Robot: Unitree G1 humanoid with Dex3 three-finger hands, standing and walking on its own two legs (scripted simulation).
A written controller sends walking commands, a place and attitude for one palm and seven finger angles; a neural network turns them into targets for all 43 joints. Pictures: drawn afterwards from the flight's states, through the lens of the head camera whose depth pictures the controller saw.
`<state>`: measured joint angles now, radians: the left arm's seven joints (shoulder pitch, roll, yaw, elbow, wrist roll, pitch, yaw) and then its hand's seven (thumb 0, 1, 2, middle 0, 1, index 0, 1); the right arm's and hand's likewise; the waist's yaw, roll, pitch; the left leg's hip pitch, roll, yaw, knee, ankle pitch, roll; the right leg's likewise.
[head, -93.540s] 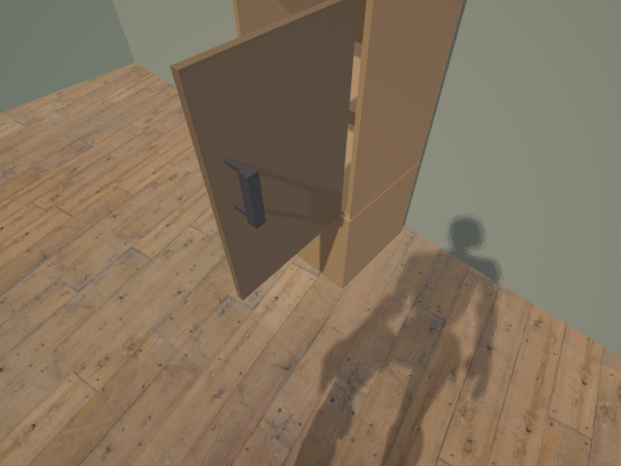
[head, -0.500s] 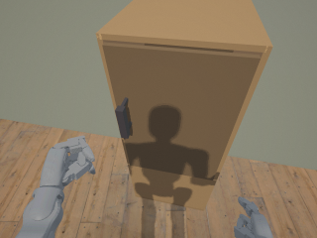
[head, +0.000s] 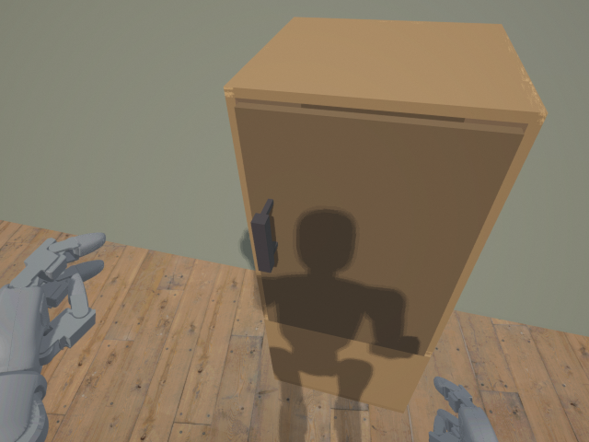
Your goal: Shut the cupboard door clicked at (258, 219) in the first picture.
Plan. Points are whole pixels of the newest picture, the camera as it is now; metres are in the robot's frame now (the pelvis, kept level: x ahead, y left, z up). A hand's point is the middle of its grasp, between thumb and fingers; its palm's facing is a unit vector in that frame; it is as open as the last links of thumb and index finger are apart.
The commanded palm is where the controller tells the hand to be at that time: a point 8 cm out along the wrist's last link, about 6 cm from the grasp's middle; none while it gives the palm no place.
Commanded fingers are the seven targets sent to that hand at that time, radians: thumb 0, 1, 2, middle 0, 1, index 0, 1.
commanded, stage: draw the hand back to the body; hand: left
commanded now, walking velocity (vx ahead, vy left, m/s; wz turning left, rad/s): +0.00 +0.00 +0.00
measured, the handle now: (267, 235) +0.46 +0.11 +0.01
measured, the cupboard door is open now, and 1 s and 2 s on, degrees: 0 0 0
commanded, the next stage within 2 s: step back with the hand held close in 0.42 s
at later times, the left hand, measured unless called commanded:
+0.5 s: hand (75, 313) +0.19 +0.26 +0.16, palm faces +0.42 -0.82 -0.39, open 7.4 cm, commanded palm +0.14 +0.30 +0.18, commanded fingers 0.00 0.90 0.90 -0.20 -0.30 -0.20 -0.30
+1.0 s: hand (76, 330) +0.18 +0.25 +0.16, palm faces +0.38 -0.81 -0.45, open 7.4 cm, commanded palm +0.12 +0.29 +0.18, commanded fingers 0.00 0.90 0.90 -0.20 -0.30 -0.20 -0.30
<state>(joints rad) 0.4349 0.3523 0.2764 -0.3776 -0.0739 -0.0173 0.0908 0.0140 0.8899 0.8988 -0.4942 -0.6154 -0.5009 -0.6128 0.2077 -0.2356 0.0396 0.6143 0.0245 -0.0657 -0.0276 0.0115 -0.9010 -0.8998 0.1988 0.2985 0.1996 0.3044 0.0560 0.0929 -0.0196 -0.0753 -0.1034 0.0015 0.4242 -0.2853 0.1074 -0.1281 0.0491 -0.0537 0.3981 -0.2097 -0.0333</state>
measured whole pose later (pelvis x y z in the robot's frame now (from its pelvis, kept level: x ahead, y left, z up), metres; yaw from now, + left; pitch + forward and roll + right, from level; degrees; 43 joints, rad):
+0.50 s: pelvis +0.00 +0.00 +0.00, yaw +0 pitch -4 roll -2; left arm 0.45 0.36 0.33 -0.41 -0.08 -0.03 0.09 0.01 0.89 0.90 -0.21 -0.30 -0.22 -0.30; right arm 0.21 -0.24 0.03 0.62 0.03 -0.09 -0.03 0.01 -0.90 -0.90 0.20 0.30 0.20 0.30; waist 0.05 0.08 -0.02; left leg -0.08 -0.10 0.01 0.43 -0.29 0.10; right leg -0.13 0.05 -0.05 0.40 -0.21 -0.04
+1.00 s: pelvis -0.03 +0.00 -0.02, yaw -2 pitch +1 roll +0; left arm 0.53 0.42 0.40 -0.44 -0.07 -0.13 0.13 0.01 0.88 0.90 -0.21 -0.30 -0.22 -0.30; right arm 0.22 -0.26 -0.02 0.56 0.03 0.06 -0.08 0.01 -0.90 -0.90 0.20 0.30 0.20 0.30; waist -0.01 0.03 -0.07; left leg -0.30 -0.11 0.06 0.60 -0.32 0.12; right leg -0.38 0.04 -0.02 0.61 -0.25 -0.04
